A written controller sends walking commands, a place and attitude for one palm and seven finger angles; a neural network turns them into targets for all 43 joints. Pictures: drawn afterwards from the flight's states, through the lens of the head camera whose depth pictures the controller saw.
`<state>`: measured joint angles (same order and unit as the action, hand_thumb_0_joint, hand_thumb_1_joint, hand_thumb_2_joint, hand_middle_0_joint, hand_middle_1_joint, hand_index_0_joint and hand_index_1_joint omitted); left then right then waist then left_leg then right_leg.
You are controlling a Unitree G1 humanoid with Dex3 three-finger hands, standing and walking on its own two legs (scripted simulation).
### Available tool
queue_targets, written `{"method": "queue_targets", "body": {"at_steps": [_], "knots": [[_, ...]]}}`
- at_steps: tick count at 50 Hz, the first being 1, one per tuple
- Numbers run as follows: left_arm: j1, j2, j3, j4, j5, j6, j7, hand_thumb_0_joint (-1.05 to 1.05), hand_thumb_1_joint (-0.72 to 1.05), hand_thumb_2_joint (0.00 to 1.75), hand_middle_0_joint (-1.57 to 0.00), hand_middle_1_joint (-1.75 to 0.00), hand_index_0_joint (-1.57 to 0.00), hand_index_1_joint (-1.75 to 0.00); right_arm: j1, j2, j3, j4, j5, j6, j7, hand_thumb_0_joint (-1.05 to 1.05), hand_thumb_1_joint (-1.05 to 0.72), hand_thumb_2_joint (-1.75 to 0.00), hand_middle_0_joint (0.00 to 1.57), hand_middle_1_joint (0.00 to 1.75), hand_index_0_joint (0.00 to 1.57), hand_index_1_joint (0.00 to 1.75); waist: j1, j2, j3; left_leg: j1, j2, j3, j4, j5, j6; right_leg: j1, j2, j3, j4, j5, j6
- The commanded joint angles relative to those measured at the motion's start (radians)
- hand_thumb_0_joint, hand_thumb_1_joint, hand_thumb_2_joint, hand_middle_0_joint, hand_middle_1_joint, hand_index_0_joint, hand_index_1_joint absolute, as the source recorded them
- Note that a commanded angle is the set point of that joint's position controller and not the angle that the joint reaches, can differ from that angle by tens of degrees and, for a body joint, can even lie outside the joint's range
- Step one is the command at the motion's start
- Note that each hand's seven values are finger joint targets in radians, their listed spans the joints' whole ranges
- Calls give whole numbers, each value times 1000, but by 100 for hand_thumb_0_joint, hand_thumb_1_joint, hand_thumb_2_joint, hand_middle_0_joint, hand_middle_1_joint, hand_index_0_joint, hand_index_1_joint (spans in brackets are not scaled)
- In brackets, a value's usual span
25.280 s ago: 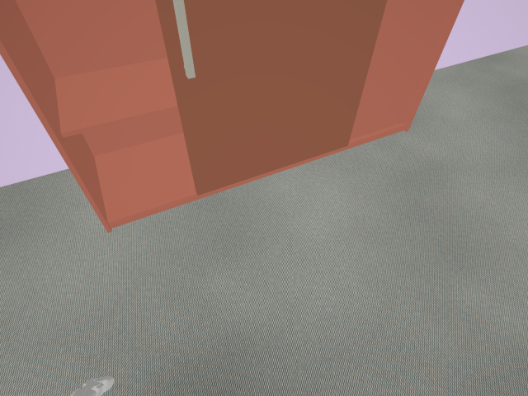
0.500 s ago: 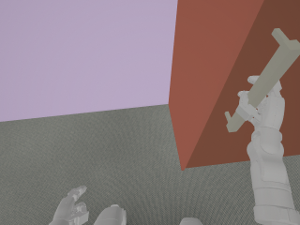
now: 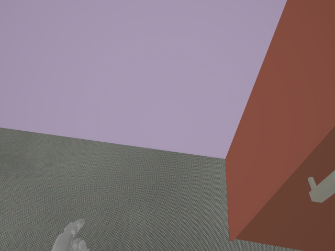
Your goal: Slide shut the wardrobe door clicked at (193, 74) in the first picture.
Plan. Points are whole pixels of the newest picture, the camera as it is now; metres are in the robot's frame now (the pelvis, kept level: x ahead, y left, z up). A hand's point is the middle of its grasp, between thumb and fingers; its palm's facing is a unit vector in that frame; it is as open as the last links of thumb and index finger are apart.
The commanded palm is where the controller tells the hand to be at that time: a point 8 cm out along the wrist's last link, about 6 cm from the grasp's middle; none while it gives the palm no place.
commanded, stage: stop walking and hold the door there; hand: right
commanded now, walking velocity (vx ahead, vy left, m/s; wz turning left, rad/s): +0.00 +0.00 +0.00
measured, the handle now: out of the picture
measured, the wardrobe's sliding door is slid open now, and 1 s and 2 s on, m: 0.00 0.00 0.00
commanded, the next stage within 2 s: none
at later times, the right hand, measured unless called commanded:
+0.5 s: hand out of the picture +0.29 -0.37 +0.09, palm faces +0.61 +0.73 -0.30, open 6.1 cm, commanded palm +0.25 -0.39 +0.08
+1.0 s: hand out of the picture +0.29 -0.37 +0.08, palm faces +0.50 +0.82 -0.29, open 5.6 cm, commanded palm +0.25 -0.39 +0.08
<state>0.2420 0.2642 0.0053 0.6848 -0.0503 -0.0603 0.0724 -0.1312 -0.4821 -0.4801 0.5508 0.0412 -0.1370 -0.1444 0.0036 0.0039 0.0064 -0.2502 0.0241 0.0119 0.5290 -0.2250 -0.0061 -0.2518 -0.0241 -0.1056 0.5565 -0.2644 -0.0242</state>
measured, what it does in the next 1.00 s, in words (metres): lifts its left foot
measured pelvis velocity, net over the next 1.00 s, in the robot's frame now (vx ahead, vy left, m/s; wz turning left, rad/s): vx -0.04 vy -0.06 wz -0.01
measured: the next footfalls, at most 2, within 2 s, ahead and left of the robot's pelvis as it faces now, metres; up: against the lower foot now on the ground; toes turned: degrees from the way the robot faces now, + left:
left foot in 1.04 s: +0.01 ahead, +0.06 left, +0.00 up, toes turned +7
right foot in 1.30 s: -0.01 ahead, -0.32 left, +0.00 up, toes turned -8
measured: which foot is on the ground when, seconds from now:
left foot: down 0.00-0.84, up 0.86-1.00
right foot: down 0.00-1.00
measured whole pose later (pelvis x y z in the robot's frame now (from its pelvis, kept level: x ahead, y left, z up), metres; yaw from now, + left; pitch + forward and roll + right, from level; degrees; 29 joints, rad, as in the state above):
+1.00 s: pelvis -0.04 -0.06 +0.00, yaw +0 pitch -1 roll +0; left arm 0.19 0.23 0.00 0.68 -0.05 -0.03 0.07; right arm -0.25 -0.41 -0.34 0.59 0.05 -0.19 -0.13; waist -0.01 -0.04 0.06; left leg -0.36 0.07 0.08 0.81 -0.47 -0.02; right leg -0.30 0.06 -0.08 0.52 -0.21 -0.10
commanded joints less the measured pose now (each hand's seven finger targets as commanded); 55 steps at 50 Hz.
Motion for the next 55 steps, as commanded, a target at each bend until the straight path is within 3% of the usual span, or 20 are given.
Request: {"method": "queue_targets", "body": {"at_steps": [1,4,6,9,14,16,25,32,37,40,42,43,46,49,50,51,52,53,54,55], "knots": [[-89,145,51,-111,3,-41,14,0,90,90,-20,-30,-20,-30,-227,-293,-22,-71,-36,-35,3,0,-90,-90,45,140,45,140,17,36,-86,-83,210,-275,-307,-137,91,6,-17,101,5,-116,16],[-54,159,55,-78,3,-42,21,0,90,90,-20,-30,-20,-30,-246,-339,-64,-32,-34,-49,-2,0,-90,-90,45,140,45,140,13,59,-128,-111,125,-171,-230,-177,58,86,-51,126,-89,-30,-8],[-65,160,52,-82,5,-46,25,0,90,90,-20,-30,-20,-30,-247,-301,-29,-37,-39,-59,2,0,-90,-90,45,140,45,140,11,-72,-129,-95,63,-113,-165,-144,33,74,-96,173,-193,-63,-21],[-58,153,43,-80,0,-46,30,0,90,90,-20,-30,-20,-30,-221,-292,-29,-13,-44,-72,-1,0,-90,-90,45,140,45,140,0,-132,-99,-30,15,-47,-76,-79,16,-2,-143,233,-311,-179,-39],[-46,156,49,-73,-1,-48,34,0,90,90,-20,-30,-20,-30,-215,-286,-20,36,-39,-75,5,0,-90,-90,45,140,45,140,1,-20,-95,-5,46,-99,-140,27,23,2,-95,147,-217,-8,-15],[-55,151,49,-77,0,-51,32,0,90,90,-20,-30,-20,-30,-237,-239,24,26,-37,-77,13,0,-90,-90,45,140,45,140,9,-20,-81,-44,49,-117,-168,-16,27,21,-88,135,-205,-30,-12],[-47,152,50,-68,-3,-52,32,0,90,90,-20,-30,-20,-30,-229,-298,-25,85,-34,-80,9,0,-90,-90,45,140,45,140,1,-20,-118,-55,52,-129,-185,-4,27,53,-79,113,-175,-2,-11],[-58,154,75,-75,-8,-19,20,0,90,90,-20,-30,-20,-30,-244,-323,-35,102,-40,-85,9,0,-90,-90,45,140,45,140,-7,95,-142,7,257,-266,-213,195,84,-39,-8,98,50,13,12],[-58,157,70,-72,-9,-7,17,0,90,90,-20,-30,-20,-30,-300,-301,-15,59,-36,-80,18,0,-90,-90,45,140,45,140,5,173,-146,-12,325,-208,-127,292,93,-29,-29,140,26,-32,12],[-78,157,68,-85,-7,5,24,0,90,90,-20,-30,-20,-30,-337,-271,24,-43,-38,-100,23,0,-90,-90,45,140,45,140,8,13,-155,-79,194,-73,-6,189,17,79,-62,136,-106,231,-8],[-109,138,45,-120,-9,18,21,0,90,90,-20,-30,-20,-30,-353,-188,100,-130,-37,-126,27,0,-90,-90,45,140,45,140,7,-237,-148,-144,62,44,225,-130,-22,71,-179,298,-218,233,-72],[-118,123,41,-142,-7,19,18,0,90,90,-20,-30,-20,-30,-345,-164,117,-159,-35,-129,26,0,-90,-90,45,140,45,140,0,-281,-145,-165,26,48,391,-300,-16,51,-213,352,-278,218,-122],[-101,124,42,-124,-7,-4,11,0,90,90,-20,-30,-20,-30,-312,-154,117,-157,-13,-119,18,0,-90,-90,45,140,45,140,-17,-141,-165,-188,39,53,426,-322,-14,120,-194,309,-204,334,-180],[-124,136,45,-118,2,-15,-9,0,90,90,-20,-30,-20,-30,-325,-121,147,-151,-12,-95,23,0,-90,-90,45,140,45,140,-34,-138,-166,19,49,116,137,-197,-17,26,-104,181,-165,180,-116],[-145,124,36,-127,6,-11,-13,0,90,90,-20,-30,-20,-30,-327,-111,160,-151,-11,-91,27,0,-90,-90,45,140,45,140,-48,-107,-150,133,74,98,-19,-122,0,-65,-75,165,-117,35,-88],[-143,121,38,-131,13,3,-15,0,90,90,-20,-30,-20,-30,-305,-143,143,-101,-18,-83,29,0,-90,-90,45,140,45,140,-56,67,-108,257,220,-90,-226,-157,62,-266,4,103,60,-168,-34],[-135,127,54,-141,14,14,-20,0,90,90,-20,-30,-20,-30,-333,-209,107,-103,-11,-82,32,0,-90,-90,45,140,45,140,-50,325,-68,262,541,-590,-382,-242,199,-468,82,106,429,-275,35],[-152,157,52,-126,30,4,-23,0,90,90,-20,-30,-20,-30,-390,-176,104,-109,9,-70,34,0,-90,-90,45,140,45,140,-40,187,-17,126,607,-580,-374,-153,235,-453,-4,229,671,-161,65],[-137,153,45,-107,37,-14,-30,0,90,90,-20,-30,-20,-30,-473,-175,113,-156,0,-77,32,0,-90,-90,45,140,45,140,-18,129,-64,86,597,-467,-322,-106,231,-439,-63,307,753,-120,68],[-80,120,40,-84,35,-11,-37,0,90,90,-20,-30,-20,-30,-473,-147,125,-163,-3,-79,38,0,-90,-90,45,140,45,140,11,184,-135,71,497,-313,-252,-125,177,-382,-61,286,761,-91,63]]}}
